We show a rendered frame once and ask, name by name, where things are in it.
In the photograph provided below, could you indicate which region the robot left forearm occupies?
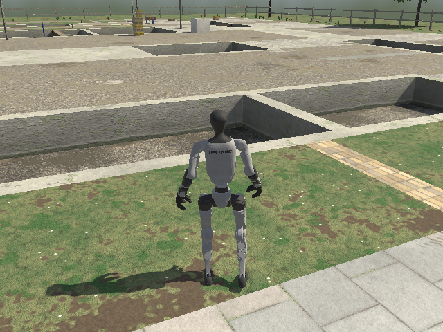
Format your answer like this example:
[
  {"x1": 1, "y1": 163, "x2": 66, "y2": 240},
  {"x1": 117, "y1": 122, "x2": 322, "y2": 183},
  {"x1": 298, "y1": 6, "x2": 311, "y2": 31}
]
[{"x1": 177, "y1": 169, "x2": 192, "y2": 197}]

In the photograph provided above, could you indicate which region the robot right hand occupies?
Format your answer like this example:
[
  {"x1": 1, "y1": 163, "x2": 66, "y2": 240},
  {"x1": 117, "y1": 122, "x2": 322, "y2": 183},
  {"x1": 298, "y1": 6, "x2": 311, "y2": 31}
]
[{"x1": 246, "y1": 185, "x2": 262, "y2": 198}]

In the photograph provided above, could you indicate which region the robot right forearm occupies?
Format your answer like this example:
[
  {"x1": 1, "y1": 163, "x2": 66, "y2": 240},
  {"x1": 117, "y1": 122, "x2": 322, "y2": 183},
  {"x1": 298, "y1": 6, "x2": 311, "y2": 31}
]
[{"x1": 249, "y1": 165, "x2": 261, "y2": 188}]

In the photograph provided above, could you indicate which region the robot left hand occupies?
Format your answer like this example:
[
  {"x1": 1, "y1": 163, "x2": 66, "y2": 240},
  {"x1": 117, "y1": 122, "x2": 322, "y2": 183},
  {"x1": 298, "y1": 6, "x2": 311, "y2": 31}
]
[{"x1": 176, "y1": 193, "x2": 192, "y2": 210}]

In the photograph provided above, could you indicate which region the robot right shin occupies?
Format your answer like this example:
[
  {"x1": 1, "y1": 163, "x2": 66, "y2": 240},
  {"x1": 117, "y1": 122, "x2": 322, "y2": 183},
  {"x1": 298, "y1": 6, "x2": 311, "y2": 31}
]
[{"x1": 237, "y1": 229, "x2": 247, "y2": 278}]

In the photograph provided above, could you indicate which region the robot right thigh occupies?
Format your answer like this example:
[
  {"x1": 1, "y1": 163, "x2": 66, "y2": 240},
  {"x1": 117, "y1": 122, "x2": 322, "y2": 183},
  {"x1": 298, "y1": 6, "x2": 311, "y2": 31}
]
[{"x1": 231, "y1": 193, "x2": 246, "y2": 241}]

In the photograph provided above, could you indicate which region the robot right upper arm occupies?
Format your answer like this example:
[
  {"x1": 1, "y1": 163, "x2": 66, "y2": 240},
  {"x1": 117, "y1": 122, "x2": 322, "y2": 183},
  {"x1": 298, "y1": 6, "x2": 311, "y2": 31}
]
[{"x1": 234, "y1": 139, "x2": 255, "y2": 176}]

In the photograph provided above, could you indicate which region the robot left upper arm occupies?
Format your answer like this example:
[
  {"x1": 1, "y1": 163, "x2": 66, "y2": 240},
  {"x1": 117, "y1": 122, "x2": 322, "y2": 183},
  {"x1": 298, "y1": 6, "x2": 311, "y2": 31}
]
[{"x1": 186, "y1": 140, "x2": 206, "y2": 180}]

